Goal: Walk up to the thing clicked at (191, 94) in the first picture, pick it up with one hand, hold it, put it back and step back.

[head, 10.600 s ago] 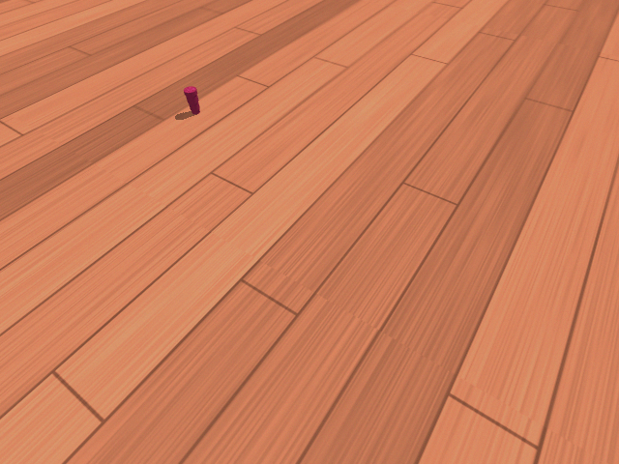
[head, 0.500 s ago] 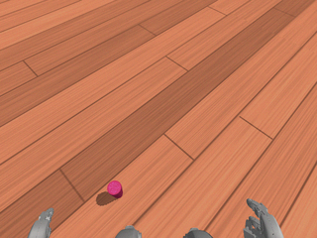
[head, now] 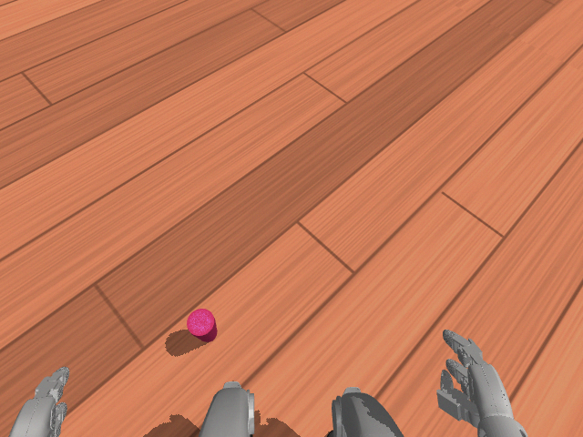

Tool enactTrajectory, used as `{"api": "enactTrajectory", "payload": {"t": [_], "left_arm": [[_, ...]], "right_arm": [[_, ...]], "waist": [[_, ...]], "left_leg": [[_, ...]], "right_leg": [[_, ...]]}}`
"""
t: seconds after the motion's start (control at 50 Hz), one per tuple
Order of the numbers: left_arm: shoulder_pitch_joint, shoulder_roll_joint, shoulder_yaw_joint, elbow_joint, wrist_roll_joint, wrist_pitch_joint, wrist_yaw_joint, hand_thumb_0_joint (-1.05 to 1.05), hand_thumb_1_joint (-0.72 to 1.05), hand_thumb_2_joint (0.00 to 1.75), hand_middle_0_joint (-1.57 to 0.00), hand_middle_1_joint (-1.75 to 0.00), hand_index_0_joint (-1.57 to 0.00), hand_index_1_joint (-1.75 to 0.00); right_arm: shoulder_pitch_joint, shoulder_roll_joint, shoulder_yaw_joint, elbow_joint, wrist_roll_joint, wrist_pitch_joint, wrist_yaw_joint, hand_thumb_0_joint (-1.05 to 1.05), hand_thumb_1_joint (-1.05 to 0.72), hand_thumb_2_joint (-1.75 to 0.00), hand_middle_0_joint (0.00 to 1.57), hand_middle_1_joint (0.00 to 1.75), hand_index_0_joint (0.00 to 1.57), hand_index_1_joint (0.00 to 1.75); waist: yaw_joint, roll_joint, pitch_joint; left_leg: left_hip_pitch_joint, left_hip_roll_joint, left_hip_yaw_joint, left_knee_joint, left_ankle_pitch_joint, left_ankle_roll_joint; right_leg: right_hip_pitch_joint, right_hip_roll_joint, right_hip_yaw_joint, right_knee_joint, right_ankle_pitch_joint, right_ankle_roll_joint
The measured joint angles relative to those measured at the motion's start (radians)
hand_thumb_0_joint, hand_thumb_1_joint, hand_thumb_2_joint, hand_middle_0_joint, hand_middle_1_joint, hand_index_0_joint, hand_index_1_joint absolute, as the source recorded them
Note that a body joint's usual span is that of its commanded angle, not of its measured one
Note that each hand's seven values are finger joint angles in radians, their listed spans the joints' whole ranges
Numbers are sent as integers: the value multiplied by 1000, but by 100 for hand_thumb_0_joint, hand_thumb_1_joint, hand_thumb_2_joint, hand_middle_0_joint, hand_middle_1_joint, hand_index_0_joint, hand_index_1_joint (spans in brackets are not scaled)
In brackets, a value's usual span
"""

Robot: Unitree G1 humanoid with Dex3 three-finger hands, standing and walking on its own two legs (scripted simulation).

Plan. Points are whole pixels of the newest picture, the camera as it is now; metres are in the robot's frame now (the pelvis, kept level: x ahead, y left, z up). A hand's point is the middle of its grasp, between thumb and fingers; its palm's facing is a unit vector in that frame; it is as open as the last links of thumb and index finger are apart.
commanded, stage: go down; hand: left
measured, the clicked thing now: (205, 328) +0.40 +0.23 -0.60
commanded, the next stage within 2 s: approach in 1.88 s
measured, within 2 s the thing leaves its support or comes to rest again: neither
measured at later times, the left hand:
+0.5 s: hand (81, 373) +0.24 +0.36 -0.21, palm faces +0.17 -0.97 -0.20, open 17.3 cm
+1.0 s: hand (83, 352) +0.28 +0.39 -0.26, palm faces +0.17 -0.98 -0.13, open 17.5 cm
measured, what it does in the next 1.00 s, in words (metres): lowers itself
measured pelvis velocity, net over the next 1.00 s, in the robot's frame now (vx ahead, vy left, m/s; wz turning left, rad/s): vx -0.08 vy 0.00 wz -0.10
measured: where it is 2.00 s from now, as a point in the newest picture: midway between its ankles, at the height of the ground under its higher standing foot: outside the picture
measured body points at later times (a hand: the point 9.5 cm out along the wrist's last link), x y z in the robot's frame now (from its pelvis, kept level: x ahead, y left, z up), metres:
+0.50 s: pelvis -0.05 +0.00 -0.15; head +0.13 +0.03 +0.26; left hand +0.23 +0.41 -0.20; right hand +0.12 -0.26 -0.26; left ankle +0.02 +0.12 -0.64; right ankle -0.01 -0.13 -0.64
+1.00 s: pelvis -0.08 +0.00 -0.24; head +0.13 +0.04 +0.16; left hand +0.27 +0.44 -0.25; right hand +0.08 -0.28 -0.35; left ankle +0.02 +0.12 -0.64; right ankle -0.01 -0.13 -0.64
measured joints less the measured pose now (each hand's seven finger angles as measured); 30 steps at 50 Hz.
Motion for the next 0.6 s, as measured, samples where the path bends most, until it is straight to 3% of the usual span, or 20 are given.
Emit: {"api": "enactTrajectory", "payload": {"t": [0.1, 0.24, 0.32, 0.44, 0.6], "left_arm": [[-24, 22, 37, 37, -17, -73, -39, 0, -52, 6, -9, -9, -10, -8], [-210, 108, 143, 223, -70, -295, -137, -1, -51, 5, -8, -6, -9, -6], [-314, 156, 195, 267, -98, -379, -212, -1, -50, 4, -7, -5, -8, -4], [-426, 211, 285, 390, -146, -435, -300, -1, -49, 5, -5, -4, -6, -3], [-506, 269, 384, 477, -177, -509, -408, -1, -50, 6, -3, -4, -4, -3]], "right_arm": [[-9, -7, -3, -1, -2, -12, 7, 1, -88, -88, 21, 30, 20, 30], [-51, -40, 1, 26, -4, -51, 11, 1, -91, -89, 21, 30, 20, 30], [-81, -52, 7, 55, -6, -42, 10, 1, -90, -89, 21, 30, 20, 30], [-98, -55, 26, 89, -2, -23, 18, 1, -90, -89, 21, 30, 20, 30], [-90, -59, 50, 128, -8, -25, 17, 1, -89, -89, 21, 30, 20, 30]], "waist": [[6, -5, 0], [10, -25, -34], [9, -27, -39], [8, -16, -41], [17, -22, -30]], "left_leg": [[-97, -3, -6, 79, -13, 1], [-360, -9, -12, 293, -59, 0], [-496, -6, -20, 417, -86, 0], [-647, 2, -29, 537, -103, 0], [-790, 3, -45, 652, -109, -2]], "right_leg": [[-96, -3, -2, 83, -18, 0], [-360, -9, 3, 311, -76, 2], [-493, -5, 3, 433, -104, 2], [-643, 6, 2, 549, -118, 0], [-783, 10, -5, 664, -128, -3]]}}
